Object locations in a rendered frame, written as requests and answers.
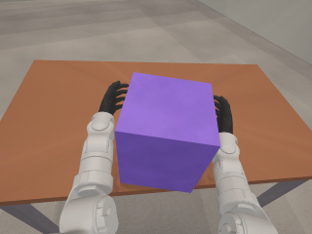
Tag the left robot upper arm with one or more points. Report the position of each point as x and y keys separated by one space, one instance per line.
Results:
x=95 y=214

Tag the robot right hand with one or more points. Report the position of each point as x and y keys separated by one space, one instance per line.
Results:
x=224 y=116

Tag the carton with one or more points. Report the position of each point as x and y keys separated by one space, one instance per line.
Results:
x=167 y=132

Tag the table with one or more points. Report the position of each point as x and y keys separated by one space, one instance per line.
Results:
x=43 y=130

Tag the right robot upper arm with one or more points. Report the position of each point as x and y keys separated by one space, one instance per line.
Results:
x=235 y=222

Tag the right robot forearm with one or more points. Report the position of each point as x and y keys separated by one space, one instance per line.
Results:
x=233 y=190

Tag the robot left hand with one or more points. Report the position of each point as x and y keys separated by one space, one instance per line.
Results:
x=108 y=103

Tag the left robot forearm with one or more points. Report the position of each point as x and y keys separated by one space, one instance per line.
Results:
x=94 y=176

